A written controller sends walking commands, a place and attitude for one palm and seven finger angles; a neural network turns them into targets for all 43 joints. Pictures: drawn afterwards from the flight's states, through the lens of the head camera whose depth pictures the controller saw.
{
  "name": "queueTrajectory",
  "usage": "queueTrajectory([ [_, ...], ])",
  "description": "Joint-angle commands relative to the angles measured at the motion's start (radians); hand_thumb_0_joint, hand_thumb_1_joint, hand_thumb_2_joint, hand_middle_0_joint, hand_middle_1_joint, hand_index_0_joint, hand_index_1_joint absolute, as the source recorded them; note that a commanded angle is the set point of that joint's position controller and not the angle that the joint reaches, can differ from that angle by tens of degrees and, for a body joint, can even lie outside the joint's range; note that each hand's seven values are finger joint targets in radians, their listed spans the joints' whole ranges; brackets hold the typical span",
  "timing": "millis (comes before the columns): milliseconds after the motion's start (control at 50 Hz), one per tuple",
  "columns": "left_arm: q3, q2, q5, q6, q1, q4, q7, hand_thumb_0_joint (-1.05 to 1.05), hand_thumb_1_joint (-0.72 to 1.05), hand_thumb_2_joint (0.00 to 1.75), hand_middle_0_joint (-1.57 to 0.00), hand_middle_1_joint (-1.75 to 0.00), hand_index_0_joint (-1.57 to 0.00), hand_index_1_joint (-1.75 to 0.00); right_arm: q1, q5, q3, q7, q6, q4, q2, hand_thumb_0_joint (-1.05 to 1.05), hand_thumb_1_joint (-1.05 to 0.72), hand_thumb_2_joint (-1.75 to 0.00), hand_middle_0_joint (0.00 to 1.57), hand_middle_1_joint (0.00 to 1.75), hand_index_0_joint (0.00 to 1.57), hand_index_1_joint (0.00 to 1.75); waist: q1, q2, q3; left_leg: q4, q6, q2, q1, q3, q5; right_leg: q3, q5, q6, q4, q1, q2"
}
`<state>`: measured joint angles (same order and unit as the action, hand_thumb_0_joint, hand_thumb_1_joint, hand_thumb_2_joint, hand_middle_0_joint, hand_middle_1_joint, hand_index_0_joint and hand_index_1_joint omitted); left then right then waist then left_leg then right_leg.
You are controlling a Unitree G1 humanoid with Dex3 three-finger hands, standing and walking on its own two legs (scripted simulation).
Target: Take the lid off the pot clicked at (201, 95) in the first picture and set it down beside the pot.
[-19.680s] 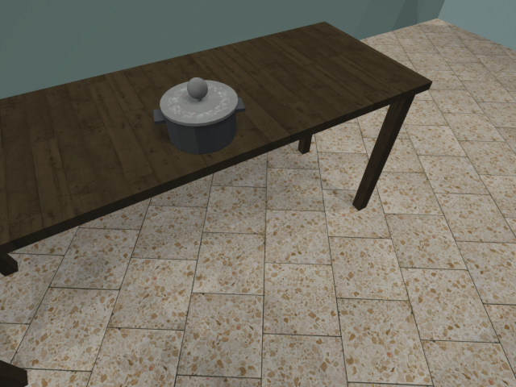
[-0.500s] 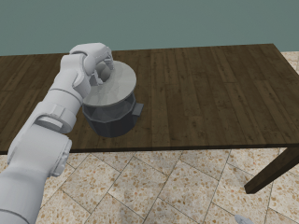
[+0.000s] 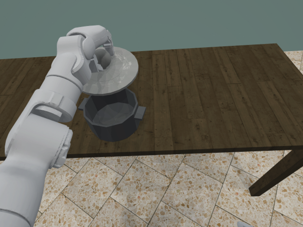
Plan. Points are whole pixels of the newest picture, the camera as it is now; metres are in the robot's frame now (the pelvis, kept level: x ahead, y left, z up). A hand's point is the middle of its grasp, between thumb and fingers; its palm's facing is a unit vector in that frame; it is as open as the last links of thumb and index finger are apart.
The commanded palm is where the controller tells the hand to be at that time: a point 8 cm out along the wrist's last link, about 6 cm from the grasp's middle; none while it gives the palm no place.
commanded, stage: lift the lid straight up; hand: left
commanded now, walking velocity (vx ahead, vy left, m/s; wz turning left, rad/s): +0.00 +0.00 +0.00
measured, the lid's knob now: (101, 58) +0.52 +0.11 +0.19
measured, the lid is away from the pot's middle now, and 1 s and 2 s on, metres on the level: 0.03 0.06 0.16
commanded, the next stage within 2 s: move the lid sideways beside the pot in 0.40 s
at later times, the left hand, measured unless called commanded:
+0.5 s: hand (91, 55) +0.48 +0.12 +0.22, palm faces -0.27 -0.03 -0.96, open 8.4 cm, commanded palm +0.47 +0.13 +0.29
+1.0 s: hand (63, 58) +0.47 +0.19 +0.22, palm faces -0.27 -0.06 -0.96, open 8.4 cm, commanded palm +0.47 +0.19 +0.29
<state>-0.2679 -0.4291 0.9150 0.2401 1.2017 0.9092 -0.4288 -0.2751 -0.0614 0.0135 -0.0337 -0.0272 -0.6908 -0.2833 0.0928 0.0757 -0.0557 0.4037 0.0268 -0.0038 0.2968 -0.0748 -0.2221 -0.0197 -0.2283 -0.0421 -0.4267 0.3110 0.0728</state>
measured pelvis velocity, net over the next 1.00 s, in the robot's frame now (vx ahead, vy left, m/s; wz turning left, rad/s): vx -0.01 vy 0.00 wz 0.01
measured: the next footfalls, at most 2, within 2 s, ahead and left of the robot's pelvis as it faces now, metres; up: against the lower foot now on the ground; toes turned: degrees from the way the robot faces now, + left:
none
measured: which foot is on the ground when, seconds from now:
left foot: down 0.00-1.00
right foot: down 0.00-1.00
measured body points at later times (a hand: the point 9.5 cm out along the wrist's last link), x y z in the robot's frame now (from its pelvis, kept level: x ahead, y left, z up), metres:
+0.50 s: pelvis +0.00 +0.00 +0.00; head +0.03 -0.03 +0.45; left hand +0.49 +0.12 +0.27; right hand +0.09 -0.26 -0.13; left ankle -0.02 +0.10 -0.74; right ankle -0.02 -0.15 -0.74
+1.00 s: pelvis -0.01 +0.00 +0.00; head +0.03 -0.01 +0.45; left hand +0.48 +0.19 +0.28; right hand +0.09 -0.27 -0.12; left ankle -0.02 +0.10 -0.74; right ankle -0.02 -0.15 -0.74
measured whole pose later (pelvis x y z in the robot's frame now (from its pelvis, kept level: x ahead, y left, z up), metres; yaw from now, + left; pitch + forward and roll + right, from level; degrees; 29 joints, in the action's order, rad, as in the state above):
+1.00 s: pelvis -0.01 +0.00 +0.00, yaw +0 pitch +6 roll +0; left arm -0.23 -0.57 0.93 0.19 1.22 0.93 -0.51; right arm -0.25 -0.07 0.02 -0.04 -0.06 -0.67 -0.29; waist 0.09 0.05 -0.04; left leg 0.41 0.03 0.00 0.30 -0.06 -0.22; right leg -0.03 -0.21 -0.04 -0.40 0.29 0.07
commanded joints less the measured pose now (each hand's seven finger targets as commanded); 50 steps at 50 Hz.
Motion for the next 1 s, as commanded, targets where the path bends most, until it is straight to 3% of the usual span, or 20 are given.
queueTrajectory([
  [0, 0.078, -0.227, 0.022, 0.000, 0.643, -0.225, 0.044, 0.00, 0.60, 1.05, -0.94, -1.10, -0.73, -1.00, 0.019, 0.005, -0.044, -0.007, 0.038, 0.113, -0.124, 0.00, -0.90, -0.90, 0.20, 0.30, 0.20, 0.30, -0.003, -0.090, -0.448, 0.032, 0.049, -0.024, -0.284, 0.069, 0.449, -0.029, 0.435, 0.072, 0.002, -0.090, -0.071],
  [20, 0.103, -0.265, 0.029, 0.008, 0.652, -0.206, 0.043, 0.00, 0.60, 1.05, -0.94, -1.10, -0.73, -1.00, 0.021, 0.005, -0.040, -0.006, 0.033, 0.108, -0.127, 0.00, -0.90, -0.90, 0.20, 0.30, 0.20, 0.30, -0.006, -0.123, -0.431, 0.023, 0.046, -0.022, -0.264, 0.068, 0.413, -0.030, 0.420, 0.070, 0.000, -0.097, -0.073],
  [60, 0.083, -0.241, 0.021, 0.019, 0.678, -0.199, 0.034, 0.00, 0.60, 1.05, -0.94, -1.10, -0.73, -1.00, 0.029, 0.002, -0.039, -0.007, 0.035, 0.109, -0.125, 0.00, -0.90, -0.90, 0.20, 0.30, 0.20, 0.30, -0.001, -0.125, -0.413, 0.017, 0.049, -0.029, -0.255, 0.061, 0.372, -0.032, 0.409, 0.070, 0.003, -0.088, -0.073],
  [140, 0.109, -0.289, 0.036, 0.008, 0.733, -0.277, 0.032, 0.00, 0.60, 1.05, -0.94, -1.10, -0.73, -1.00, 0.040, 0.007, -0.036, -0.008, 0.045, 0.124, -0.120, 0.00, -0.90, -0.90, 0.20, 0.30, 0.20, 0.30, -0.013, -0.090, -0.494, 0.025, 0.048, -0.028, -0.297, 0.073, 0.434, -0.023, 0.447, 0.071, -0.007, -0.129, -0.067],
  [200, 0.041, -0.199, 0.030, 0.026, 0.689, -0.200, 0.018, 0.00, 0.60, 1.05, -0.94, -1.10, -0.73, -1.00, 0.039, 0.002, -0.040, -0.006, 0.038, 0.115, -0.121, 0.00, -0.90, -0.90, 0.20, 0.30, 0.20, 0.30, 0.003, -0.104, -0.417, 0.026, 0.047, -0.027, -0.275, 0.070, 0.416, -0.032, 0.411, 0.074, 0.008, -0.075, -0.071],
  [260, 0.085, -0.255, 0.033, 0.058, 0.657, -0.078, 0.005, 0.00, 0.60, 1.05, -0.94, -1.10, -0.73, -1.00, 0.036, -0.001, -0.031, -0.010, 0.020, 0.099, -0.136, 0.00, -0.90, -0.90, 0.20, 0.30, 0.20, 0.30, 0.003, -0.184, -0.343, -0.003, 0.046, -0.035, -0.188, 0.054, 0.269, -0.033, 0.349, 0.069, 0.018, -0.077, -0.071],
  [380, 0.032, -0.222, 0.047, 0.004, 0.793, -0.253, 0.004, 0.00, 0.60, 1.05, -0.94, -1.10, -0.73, -1.00, 0.046, 0.006, -0.033, -0.013, 0.037, 0.128, -0.117, 0.00, -0.90, -0.90, 0.20, 0.30, 0.20, 0.30, 0.009, -0.054, -0.505, 0.025, 0.045, -0.033, -0.307, 0.070, 0.382, -0.023, 0.401, 0.072, 0.000, -0.090, -0.070],
  [400, 0.023, -0.201, 0.028, -0.001, 0.778, -0.252, 0.002, 0.00, 0.60, 1.05, -0.94, -1.10, -0.73, -1.00, 0.034, 0.007, -0.038, -0.013, 0.037, 0.126, -0.118, 0.00, -0.90, -0.90, 0.20, 0.30, 0.20, 0.30, 0.016, -0.078, -0.493, 0.034, 0.048, -0.030, -0.309, 0.071, 0.411, -0.024, 0.421, 0.073, 0.008, -0.086, -0.071],
  [420, 0.083, -0.271, 0.037, 0.001, 0.761, -0.224, 0.004, 0.00, 0.60, 1.05, -0.94, -1.10, -0.73, -1.00, 0.023, 0.009, -0.039, -0.014, 0.037, 0.118, -0.123, 0.00, -0.90, -0.90, 0.20, 0.30, 0.20, 0.30, 0.006, -0.092, -0.491, 0.027, 0.048, -0.029, -0.290, 0.070, 0.376, -0.023, 0.411, 0.070, 0.007, -0.105, -0.072],
  [460, 0.115, -0.309, 0.029, -0.002, 0.760, -0.212, 0.006, 0.00, 0.60, 1.05, -0.94, -1.10, -0.73, -1.00, 0.029, 0.005, -0.033, -0.018, 0.038, 0.118, -0.125, 0.00, -0.90, -0.90, 0.20, 0.30, 0.20, 0.30, -0.001, -0.102, -0.482, 0.016, 0.050, -0.034, -0.271, 0.064, 0.363, -0.023, 0.422, 0.072, 0.005, -0.125, -0.070],
  [500, 0.096, -0.277, 0.012, -0.010, 0.732, -0.220, 0.013, 0.00, 0.60, 1.05, -0.94, -1.10, -0.73, -1.00, 0.022, 0.003, -0.036, -0.017, 0.040, 0.121, -0.127, 0.00, -0.90, -0.90, 0.20, 0.30, 0.20, 0.30, -0.001, -0.094, -0.465, 0.019, 0.050, -0.028, -0.270, 0.064, 0.398, -0.023, 0.436, 0.073, 0.012, -0.115, -0.067],
  [520, 0.127, -0.324, 0.034, -0.014, 0.735, -0.229, 0.021, 0.00, 0.60, 1.05, -0.94, -1.10, -0.73, -1.00, 0.024, 0.005, -0.033, -0.015, 0.039, 0.119, -0.125, 0.00, -0.90, -0.90, 0.20, 0.30, 0.20, 0.30, -0.011, -0.084, -0.472, 0.014, 0.046, -0.025, -0.267, 0.066, 0.400, -0.022, 0.431, 0.072, 0.007, -0.125, -0.067],
  [600, 0.132, -0.336, 0.058, 0.002, 0.636, -0.123, 0.025, 0.00, 0.60, 1.05, -0.94, -1.10, -0.73, -1.00, 0.023, 0.003, -0.035, -0.015, 0.017, 0.112, -0.140, 0.00, -0.90, -0.90, 0.20, 0.30, 0.20, 0.30, -0.015, -0.121, -0.394, 0.003, 0.045, -0.024, -0.201, 0.054, 0.360, -0.026, 0.413, 0.078, 0.017, -0.122, -0.065],
  [640, 0.138, -0.348, 0.069, 0.006, 0.644, -0.124, 0.019, 0.00, 0.60, 1.05, -0.94, -1.10, -0.73, -1.00, 0.034, 0.005, -0.034, -0.014, 0.013, 0.121, -0.137, 0.00, -0.90, -0.90, 0.20, 0.30, 0.20, 0.30, -0.020, -0.138, -0.405, 0.002, 0.047, -0.027, -0.193, 0.050, 0.335, -0.026, 0.404, 0.074, 0.012, -0.135, -0.066],
  [660, 0.159, -0.384, 0.070, 0.000, 0.663, -0.169, 0.017, 0.00, 0.60, 1.05, -0.94, -1.10, -0.73, -1.00, 0.041, 0.003, -0.035, -0.013, 0.012, 0.127, -0.138, 0.00, -0.90, -0.90, 0.20, 0.30, 0.20, 0.30, -0.025, -0.118, -0.437, 0.004, 0.048, -0.024, -0.210, 0.050, 0.352, -0.021, 0.422, 0.074, 0.008, -0.152, -0.063],
  [700, 0.113, -0.325, 0.050, -0.012, 0.659, -0.221, 0.004, 0.00, 0.60, 1.05, -0.94, -1.10, -0.73, -1.00, 0.048, 0.002, -0.040, -0.012, 0.013, 0.146, -0.133, 0.00, -0.90, -0.90, 0.20, 0.30, 0.20, 0.30, -0.017, -0.099, -0.471, 0.021, 0.053, -0.026, -0.248, 0.054, 0.414, -0.019, 0.448, 0.073, 0.009, -0.147, -0.062],
  [820, 0.153, -0.418, 0.043, -0.044, 0.714, -0.266, -0.016, 0.00, 0.60, 1.05, -0.94, -1.10, -0.73, -1.00, 0.034, -0.004, -0.043, -0.022, 0.013, 0.138, -0.139, 0.00, -0.90, -0.90, 0.20, 0.30, 0.20, 0.30, -0.003, -0.095, -0.479, 0.013, 0.057, -0.028, -0.266, 0.056, 0.358, -0.019, 0.412, 0.067, 0.023, -0.149, -0.068],
  [880, 0.115, -0.374, 0.041, -0.049, 0.670, -0.187, -0.024, 0.00, 0.60, 1.05, -0.94, -1.10, -0.73, -1.00, 0.029, -0.008, -0.041, -0.027, 0.005, 0.123, -0.137, 0.00, -0.90, -0.90, 0.20, 0.30, 0.20, 0.30, 0.007, -0.099, -0.394, 0.007, 0.055, -0.029, -0.242, 0.055, 0.310, -0.029, 0.360, 0.069, 0.037, -0.099, -0.072],
  [940, 0.141, -0.420, 0.047, -0.060, 0.658, -0.181, -0.022, 0.00, 0.60, 1.05, -0.94, -1.10, -0.73, -1.00, 0.031, -0.009, -0.042, -0.025, -0.004, 0.122, -0.146, 0.00, -0.90, -0.90, 0.20, 0.30, 0.20, 0.30, 0.003, -0.060, -0.381, 0.008, 0.051, -0.028, -0.231, 0.052, 0.291, -0.028, 0.344, 0.074, 0.037, -0.092, -0.071],
  [980, 0.112, -0.387, 0.045, -0.066, 0.665, -0.189, -0.027, 0.00, 0.60, 1.05, -0.94, -1.10, -0.73, -1.00, 0.035, -0.009, -0.041, -0.023, -0.004, 0.128, -0.140, 0.00, -0.90, -0.90, 0.20, 0.30, 0.20, 0.30, 0.005, -0.032, -0.384, 0.011, 0.049, -0.028, -0.247, 0.060, 0.308, -0.032, 0.335, 0.076, 0.035, -0.077, -0.073],
])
